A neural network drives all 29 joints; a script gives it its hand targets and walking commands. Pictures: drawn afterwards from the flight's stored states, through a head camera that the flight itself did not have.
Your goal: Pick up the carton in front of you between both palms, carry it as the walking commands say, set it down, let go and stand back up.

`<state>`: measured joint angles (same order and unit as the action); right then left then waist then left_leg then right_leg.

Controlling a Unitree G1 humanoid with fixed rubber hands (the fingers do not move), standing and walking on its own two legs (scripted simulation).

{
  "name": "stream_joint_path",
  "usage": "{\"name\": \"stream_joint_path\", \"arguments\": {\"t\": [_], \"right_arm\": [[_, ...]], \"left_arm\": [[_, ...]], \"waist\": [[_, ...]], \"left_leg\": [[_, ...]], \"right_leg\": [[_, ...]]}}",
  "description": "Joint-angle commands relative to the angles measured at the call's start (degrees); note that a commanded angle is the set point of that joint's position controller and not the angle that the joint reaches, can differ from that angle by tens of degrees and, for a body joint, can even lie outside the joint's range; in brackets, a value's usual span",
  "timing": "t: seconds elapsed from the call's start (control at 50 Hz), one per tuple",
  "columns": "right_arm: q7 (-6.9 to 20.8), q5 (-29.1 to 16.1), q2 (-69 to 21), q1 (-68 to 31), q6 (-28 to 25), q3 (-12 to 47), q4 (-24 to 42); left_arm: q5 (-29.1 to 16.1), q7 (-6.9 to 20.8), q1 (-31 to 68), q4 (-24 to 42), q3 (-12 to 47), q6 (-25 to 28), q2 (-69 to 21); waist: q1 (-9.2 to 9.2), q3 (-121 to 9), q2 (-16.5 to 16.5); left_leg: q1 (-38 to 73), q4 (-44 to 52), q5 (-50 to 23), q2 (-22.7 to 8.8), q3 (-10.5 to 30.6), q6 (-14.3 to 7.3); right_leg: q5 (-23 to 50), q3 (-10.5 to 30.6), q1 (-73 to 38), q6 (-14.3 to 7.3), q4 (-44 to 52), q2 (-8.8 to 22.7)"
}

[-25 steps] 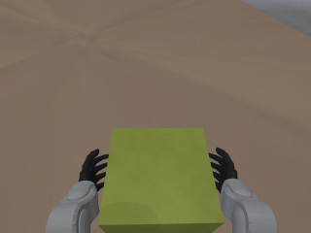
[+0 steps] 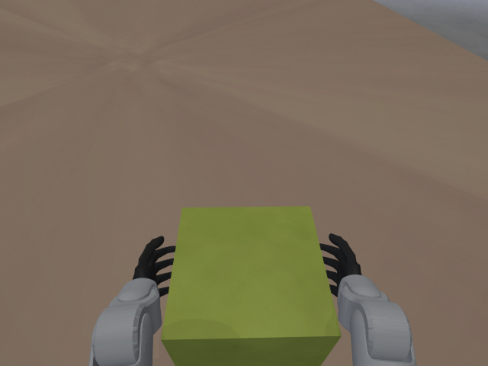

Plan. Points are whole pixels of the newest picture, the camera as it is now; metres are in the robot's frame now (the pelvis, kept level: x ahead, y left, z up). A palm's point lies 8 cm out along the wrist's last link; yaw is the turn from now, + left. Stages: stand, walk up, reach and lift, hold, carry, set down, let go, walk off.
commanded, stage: carry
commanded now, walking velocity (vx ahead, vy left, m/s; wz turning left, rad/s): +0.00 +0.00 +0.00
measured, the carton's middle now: (247, 299) +0.25 +0.00 -0.01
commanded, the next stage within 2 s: hold in 0.88 s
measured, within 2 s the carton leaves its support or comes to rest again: neither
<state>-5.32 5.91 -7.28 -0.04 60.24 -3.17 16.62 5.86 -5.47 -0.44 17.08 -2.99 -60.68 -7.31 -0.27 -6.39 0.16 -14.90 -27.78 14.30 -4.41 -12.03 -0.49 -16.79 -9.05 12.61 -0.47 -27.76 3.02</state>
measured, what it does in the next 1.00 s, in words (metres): stands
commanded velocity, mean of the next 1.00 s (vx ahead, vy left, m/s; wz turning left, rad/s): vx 0.00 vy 0.00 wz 0.00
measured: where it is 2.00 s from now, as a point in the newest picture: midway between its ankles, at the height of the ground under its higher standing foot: outside the picture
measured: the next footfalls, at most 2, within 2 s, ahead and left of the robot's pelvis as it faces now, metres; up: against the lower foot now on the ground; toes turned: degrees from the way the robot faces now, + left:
none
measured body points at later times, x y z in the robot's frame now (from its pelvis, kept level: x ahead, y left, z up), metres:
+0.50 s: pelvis -0.02 +0.00 +0.00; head -0.02 +0.00 +0.45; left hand +0.28 +0.15 +0.02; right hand +0.28 -0.15 +0.02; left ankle +0.00 +0.11 -0.74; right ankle -0.02 -0.10 -0.74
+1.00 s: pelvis -0.01 +0.00 +0.01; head -0.02 +0.01 +0.46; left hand +0.27 +0.16 +0.03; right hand +0.28 -0.14 +0.03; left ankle +0.00 +0.11 -0.74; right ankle -0.03 -0.12 -0.74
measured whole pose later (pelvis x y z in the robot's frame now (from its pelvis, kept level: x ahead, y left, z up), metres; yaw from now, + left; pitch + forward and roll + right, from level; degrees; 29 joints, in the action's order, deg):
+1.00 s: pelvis -0.01 +0.00 +0.01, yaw +1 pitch -3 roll +0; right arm -1.2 12.5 -7.6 -8.6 40.6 -7.9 -5.9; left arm 12.7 -1.5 8.6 -5.3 -7.2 -41.7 -7.6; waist 0.1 1.8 0.7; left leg -7.9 -21.5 10.2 -1.1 -5.1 -0.2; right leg -13.4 -1.6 5.8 -0.2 -22.6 1.0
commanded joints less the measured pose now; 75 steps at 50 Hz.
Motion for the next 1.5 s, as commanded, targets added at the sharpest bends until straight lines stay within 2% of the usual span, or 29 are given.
{"name": "stream_joint_path", "arguments": {"t": [0.0, 0.26, 0.38, 0.5, 0.58, 0.86, 0.88, 0.9, 0.92, 0.94, 0.98, 1.0, 1.02, 1.1, 1.24, 1.42, 1.48], "right_arm": [[6.51, -9.48, -33.42, -21.21, -3.7, 28.38, 1.72], [12.08, -5.01, -37.04, -29.92, -18.78, 22.49, -17.1], [14.71, -6.07, -43.54, -34.95, -24.5, 25.33, -21.04], [15.74, -7.52, -49.08, -34.49, -22.27, 28.47, -18.47], [15.84, -6.75, -48.53, -32.36, -20.21, 26.85, -19.42], [16.27, -7.11, -49.99, -34.51, -20.17, 26.94, -19.27], [16.35, -7.53, -51.74, -26.68, -19.79, 26.14, -19.31], [15.92, -6.25, -49.28, -29.56, -21.11, 25.02, -16.35], [15.63, -4.85, -47.44, -28.37, -21.08, 24.03, -17.78], [15.65, -4.88, -47.53, -29.77, -21.46, 24.1, -18.07], [15.37, -5.12, -47.55, -30.09, -22.04, 23.94, -17.83], [15.35, -5.09, -47.58, -29.74, -22.17, 23.61, -18.07], [15.53, -5.12, -47.51, -31.56, -22.24, 23.92, -18.2], [15.96, -5.0, -48.66, -32.26, -22.06, 23.17, -20.37], [17.28, -3.78, -51.06, -36.5, -21.32, 21.12, -25.23], [19.56, -3.99, -55.59, -42.5, -21.79, 20.21, -29.87], [20.25, -3.89, -56.24, -45.65, -22.18, 19.23, -31.83]], "left_arm": [[-9.81, 6.44, 21.92, 2.51, 28.65, 4.01, -33.33], [-5.01, 12.06, 30.98, -17.01, 22.47, 19.13, -36.91], [-6.04, 14.47, 35.69, -21.3, 25.21, 25.01, -43.52], [-7.36, 15.49, 35.41, -18.1, 28.26, 22.66, -48.95], [-6.66, 15.63, 33.43, -19.07, 26.74, 20.58, -48.46], [-7.02, 16.14, 35.54, -19.2, 26.85, 20.58, -49.85], [-7.19, 16.04, 27.26, -17.92, 26.01, 20.15, -51.02], [-5.53, 15.27, 28.72, -16.25, 25.06, 21.17, -48.37], [-4.85, 14.78, 27.57, -16.99, 23.38, 21.26, -46.82], [-4.62, 14.94, 30.6, -16.95, 24.18, 21.48, -47.24], [-5.13, 14.97, 30.4, -17.01, 24.8, 21.85, -47.68], [-5.18, 15.02, 31.07, -16.54, 24.96, 21.97, -47.54], [-4.87, 14.98, 31.87, -17.85, 24.58, 21.97, -47.42], [-5.47, 15.5, 34.12, -18.25, 25.34, 21.67, -48.12], [-4.57, 17.1, 37.6, -22.86, 23.14, 20.87, -50.3], [-4.56, 19.96, 43.37, -27.58, 22.0, 20.83, -55.31], [-4.34, 20.68, 46.43, -29.55, 21.0, 20.99, -56.22]], "waist": [[0.09, -7.38, -0.13], [0.16, -9.4, -0.15], [0.04, -11.88, -0.16], [0.03, -13.27, -0.26], [0.05, -12.96, -0.23], [0.06, -12.62, -0.15], [1.02, -7.57, 0.44], [1.69, -10.03, -0.03], [2.05, -9.32, 0.76], [0.7, -7.0, -0.26], [0.19, -8.18, -0.08], [0.07, -9.36, 0.43], [0.43, -8.9, -1.15], [-0.17, -7.42, -0.23], [0.09, -1.62, 0.62], [0.18, -1.2, 1.9], [0.35, -1.11, 1.37]], "left_leg": [[4.46, 4.07, -10.01, -5.88, 6.54, -0.17], [4.77, 4.2, -9.1, -5.8, 6.52, -0.32], [5.74, 3.63, -11.02, -5.74, 6.62, -0.41], [6.16, 2.64, -14.24, -5.78, 6.41, -0.31], [5.97, 2.03, -15.54, -5.79, 6.18, -0.26], [5.82, 2.22, -14.83, -5.81, 6.43, -0.35], [16.81, 4.78, -33.32, 8.94, 16.57, -1.42], [20.82, 3.89, -38.75, 7.63, 17.96, -0.73], [22.62, 5.91, -32.04, 7.76, 17.69, -0.74], [21.4, 6.4, -29.48, 7.62, 17.74, -0.22], [23.56, 5.63, -33.0, 8.18, 17.76, 0.42], [24.61, 5.91, -31.51, 8.67, 17.49, 0.47], [23.82, 6.95, -25.6, 8.56, 17.27, 0.37], [23.59, 6.64, -23.24, 8.57, 17.21, 0.24], [19.61, 7.58, -9.14, 8.66, 16.57, -0.58], [19.47, 6.81, -0.33, 8.82, 16.12, -0.71], [18.36, 6.65, 2.78, 8.66, 16.17, -0.6]], "right_leg": [[11.33, 6.02, -0.03, -0.49, 4.8, 6.39], [10.09, 5.9, 0.22, -0.58, 4.59, 6.19], [11.45, 5.67, -0.95, -0.49, 3.77, 6.04], [14.28, 5.46, -1.75, -0.38, 2.74, 6.24], [15.95, 5.39, -1.46, -0.13, 2.32, 6.32], [14.93, 5.54, -1.31, -0.15, 2.63, 6.33], [32.3, 14.16, -7.41, -0.82, 5.26, -7.84], [35.42, 15.8, -6.7, -0.74, 5.39, -7.61], [29.44, 15.41, -6.69, -0.64, 7.22, -7.3], [26.33, 14.78, -6.15, -0.69, 7.22, -7.26], [29.42, 15.38, -7.28, -0.36, 7.61, -7.97], [28.35, 15.61, -7.32, -0.13, 8.15, -8.2], [24.44, 15.29, -7.54, -0.18, 8.04, -8.03], [19.68, 15.58, -5.83, -0.63, 9.02, -7.94], [7.72, 15.28, -3.07, -1.43, 10.65, -6.88], [-2.95, 15.39, 1.29, -2.69, 12.0, -5.38], [-6.05, 15.2, 1.83, -2.98, 11.54, -5.29]]}}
